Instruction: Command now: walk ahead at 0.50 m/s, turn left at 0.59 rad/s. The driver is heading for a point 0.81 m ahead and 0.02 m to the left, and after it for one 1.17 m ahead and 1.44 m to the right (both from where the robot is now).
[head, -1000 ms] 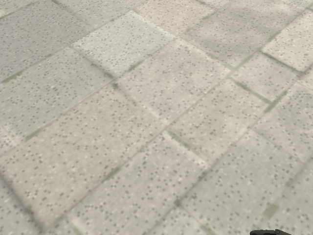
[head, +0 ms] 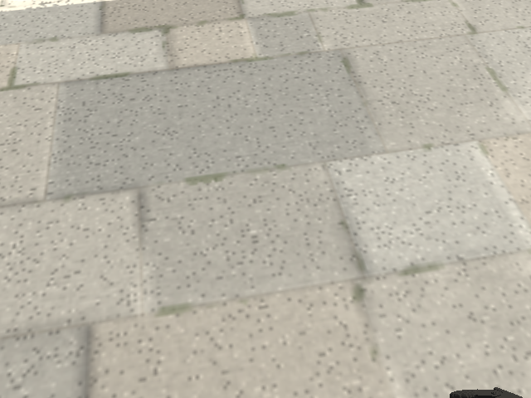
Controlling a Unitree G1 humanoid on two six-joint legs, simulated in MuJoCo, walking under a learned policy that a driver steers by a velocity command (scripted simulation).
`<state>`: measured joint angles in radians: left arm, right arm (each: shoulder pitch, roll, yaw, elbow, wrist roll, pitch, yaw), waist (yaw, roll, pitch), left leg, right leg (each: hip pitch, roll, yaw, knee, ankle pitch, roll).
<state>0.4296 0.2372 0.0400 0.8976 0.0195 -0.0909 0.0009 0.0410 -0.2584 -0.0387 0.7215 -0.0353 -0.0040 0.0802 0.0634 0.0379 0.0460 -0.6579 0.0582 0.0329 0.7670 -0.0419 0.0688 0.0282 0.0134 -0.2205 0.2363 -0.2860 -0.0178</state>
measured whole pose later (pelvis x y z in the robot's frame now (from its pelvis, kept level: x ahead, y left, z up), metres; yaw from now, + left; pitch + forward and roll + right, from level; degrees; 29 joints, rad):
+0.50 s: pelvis +0.25 +0.06 +0.00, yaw +13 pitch +0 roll +1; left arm 0.16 0.26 0.03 0.77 0.03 0.00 -0.01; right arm 0.36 -0.25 -0.04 0.86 -0.01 -0.04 0.00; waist -0.04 -0.05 0.07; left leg -0.05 -0.15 -0.05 0.28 -0.23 0.12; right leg -0.64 -0.08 -0.02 0.81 -0.10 0.01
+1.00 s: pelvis +0.33 +0.06 +0.00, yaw +15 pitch -1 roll +0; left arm 0.24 0.22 0.00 0.93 0.01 0.02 0.02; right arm 0.26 -0.21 0.00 1.01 -0.02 0.03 -0.03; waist 0.01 0.00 0.03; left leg -0.19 -0.01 -0.04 0.49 -0.27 0.01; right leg -0.29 0.04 -0.06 0.45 -0.14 -0.06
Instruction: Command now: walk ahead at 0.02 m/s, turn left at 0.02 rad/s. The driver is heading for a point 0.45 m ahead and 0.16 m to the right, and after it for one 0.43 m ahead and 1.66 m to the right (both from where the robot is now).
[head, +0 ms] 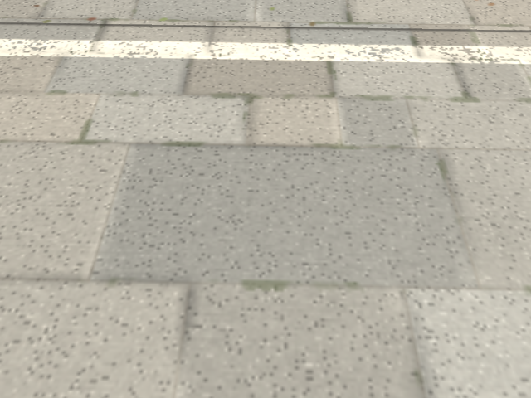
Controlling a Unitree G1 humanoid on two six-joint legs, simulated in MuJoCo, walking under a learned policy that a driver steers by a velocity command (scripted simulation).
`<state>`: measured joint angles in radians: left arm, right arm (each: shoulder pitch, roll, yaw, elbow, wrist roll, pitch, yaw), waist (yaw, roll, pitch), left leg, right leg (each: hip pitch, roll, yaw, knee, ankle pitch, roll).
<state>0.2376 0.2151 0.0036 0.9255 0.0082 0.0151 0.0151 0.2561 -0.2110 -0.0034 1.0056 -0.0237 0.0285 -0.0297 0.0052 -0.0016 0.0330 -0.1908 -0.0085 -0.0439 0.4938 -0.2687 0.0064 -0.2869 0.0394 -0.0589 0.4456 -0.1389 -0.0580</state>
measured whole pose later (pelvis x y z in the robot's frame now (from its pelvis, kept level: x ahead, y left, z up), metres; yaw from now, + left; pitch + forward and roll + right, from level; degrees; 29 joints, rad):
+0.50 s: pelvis +0.07 +0.00 +0.00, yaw -1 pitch +0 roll +1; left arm 0.29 0.20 0.03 1.02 0.02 -0.03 -0.02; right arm 0.41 -0.20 -0.04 1.13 -0.02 -0.03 -0.03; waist -0.01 0.02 -0.02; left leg -0.04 -0.02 -0.03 0.37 -0.32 0.03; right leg -0.32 -0.01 -0.07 0.64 -0.36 -0.07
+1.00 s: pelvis +0.30 -0.02 -0.01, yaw -5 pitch +1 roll +0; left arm 0.53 0.15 0.01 1.11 0.02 -0.09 0.01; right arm -0.05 -0.18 -0.03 0.89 -0.02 -0.06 0.02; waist 0.08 0.01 0.06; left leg -0.52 0.00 0.08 0.55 -0.09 0.08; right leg 0.15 0.05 0.01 0.27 -0.42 -0.06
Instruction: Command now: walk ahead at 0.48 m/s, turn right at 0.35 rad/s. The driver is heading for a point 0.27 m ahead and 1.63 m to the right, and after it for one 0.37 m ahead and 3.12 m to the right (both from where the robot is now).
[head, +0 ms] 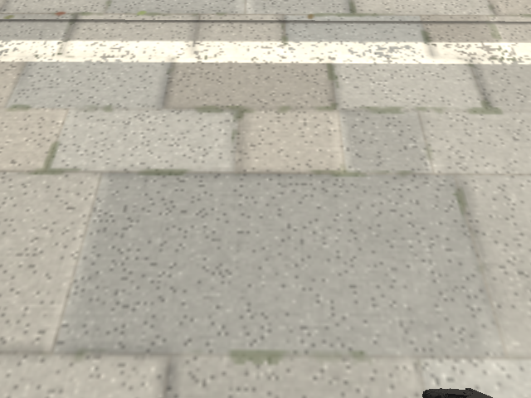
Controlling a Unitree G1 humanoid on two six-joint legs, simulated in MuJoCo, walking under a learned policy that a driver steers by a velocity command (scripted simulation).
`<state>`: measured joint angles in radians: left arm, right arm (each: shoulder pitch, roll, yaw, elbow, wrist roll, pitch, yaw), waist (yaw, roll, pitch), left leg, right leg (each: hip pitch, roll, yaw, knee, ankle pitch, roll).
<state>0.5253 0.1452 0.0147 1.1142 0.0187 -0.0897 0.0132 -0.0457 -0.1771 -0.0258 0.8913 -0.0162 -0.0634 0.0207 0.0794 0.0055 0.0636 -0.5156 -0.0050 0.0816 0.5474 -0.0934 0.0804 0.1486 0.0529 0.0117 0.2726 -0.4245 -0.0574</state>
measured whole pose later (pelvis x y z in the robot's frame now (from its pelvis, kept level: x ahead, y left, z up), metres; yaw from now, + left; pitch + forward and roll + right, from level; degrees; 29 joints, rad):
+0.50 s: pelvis +0.26 -0.01 +0.01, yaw -16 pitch +1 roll +1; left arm 0.02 0.19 0.05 0.84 0.04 0.00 -0.06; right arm 0.42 -0.18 -0.05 1.02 -0.02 -0.10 -0.03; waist -0.05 -0.02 0.07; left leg 0.10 0.00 0.33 0.26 -0.37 0.01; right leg -0.58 -0.06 -0.12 0.66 -0.09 -0.12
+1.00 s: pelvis +0.52 -0.13 +0.02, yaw -34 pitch +2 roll +0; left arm 0.43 0.26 0.07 0.91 0.01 -0.05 0.00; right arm 0.02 -0.24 -0.03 0.75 -0.04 -0.03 0.03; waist 0.09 0.04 0.04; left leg -0.65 0.07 -0.02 0.70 -0.04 -0.04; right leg 0.01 0.14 0.15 0.28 -0.30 -0.12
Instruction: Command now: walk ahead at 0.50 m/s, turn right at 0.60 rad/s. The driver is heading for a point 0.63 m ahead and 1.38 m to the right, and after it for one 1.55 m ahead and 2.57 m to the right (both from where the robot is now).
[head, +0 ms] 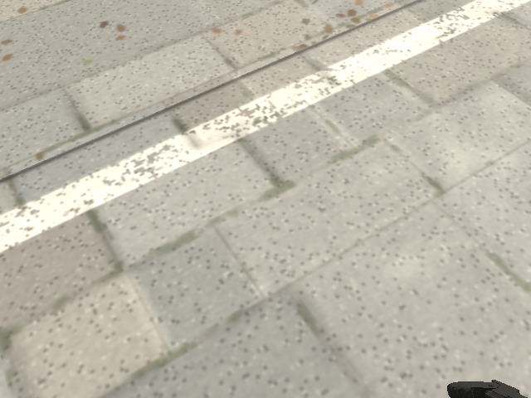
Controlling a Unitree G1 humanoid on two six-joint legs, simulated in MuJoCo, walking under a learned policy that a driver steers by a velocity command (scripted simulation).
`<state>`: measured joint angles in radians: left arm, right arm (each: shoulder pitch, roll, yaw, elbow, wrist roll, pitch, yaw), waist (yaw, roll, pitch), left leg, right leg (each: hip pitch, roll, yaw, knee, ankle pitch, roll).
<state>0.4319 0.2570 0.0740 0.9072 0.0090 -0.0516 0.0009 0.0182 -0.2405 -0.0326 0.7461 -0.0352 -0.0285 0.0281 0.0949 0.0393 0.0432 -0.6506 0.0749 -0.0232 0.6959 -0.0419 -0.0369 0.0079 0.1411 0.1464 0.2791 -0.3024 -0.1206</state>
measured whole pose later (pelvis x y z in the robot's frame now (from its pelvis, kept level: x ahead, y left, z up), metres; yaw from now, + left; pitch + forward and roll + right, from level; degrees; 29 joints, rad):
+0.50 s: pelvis +0.26 +0.02 +0.00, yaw -18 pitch +1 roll +2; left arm 0.08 0.27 0.05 0.72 0.04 0.00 -0.08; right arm 0.40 -0.25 -0.05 0.87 -0.02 -0.09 0.00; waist -0.06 -0.04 0.04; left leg 0.01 0.00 0.23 0.25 -0.27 0.01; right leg -0.66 -0.07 -0.02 0.80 -0.05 -0.05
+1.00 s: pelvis +0.50 -0.13 +0.00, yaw -35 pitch +2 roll -1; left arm 0.41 0.27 0.06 0.83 0.00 -0.05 -0.01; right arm 0.11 -0.27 -0.03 0.71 -0.04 -0.01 0.03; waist 0.06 0.05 0.03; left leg -0.67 0.12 -0.02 0.80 -0.08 -0.05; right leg -0.05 0.15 0.11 0.27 -0.23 -0.13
